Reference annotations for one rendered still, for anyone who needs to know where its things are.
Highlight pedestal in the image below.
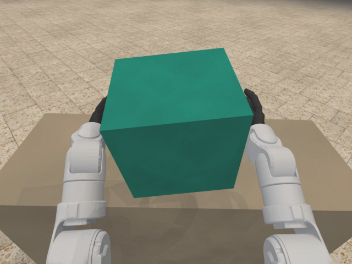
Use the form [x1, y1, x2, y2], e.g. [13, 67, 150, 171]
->
[0, 113, 352, 264]

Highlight robot right forearm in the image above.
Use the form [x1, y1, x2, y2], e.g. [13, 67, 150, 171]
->
[244, 124, 333, 264]

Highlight robot left forearm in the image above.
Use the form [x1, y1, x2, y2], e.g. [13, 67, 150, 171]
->
[46, 122, 106, 264]

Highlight robot right hand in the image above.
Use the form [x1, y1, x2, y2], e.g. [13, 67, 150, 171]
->
[244, 89, 265, 126]

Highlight robot right upper arm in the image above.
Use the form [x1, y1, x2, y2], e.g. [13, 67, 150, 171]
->
[263, 233, 332, 264]

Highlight robot left upper arm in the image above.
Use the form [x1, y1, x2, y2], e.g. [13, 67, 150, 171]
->
[47, 229, 111, 264]

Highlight robot left hand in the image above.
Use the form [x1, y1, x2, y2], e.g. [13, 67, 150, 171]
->
[89, 96, 107, 124]

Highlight carton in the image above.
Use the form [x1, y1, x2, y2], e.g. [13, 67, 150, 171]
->
[100, 48, 254, 198]

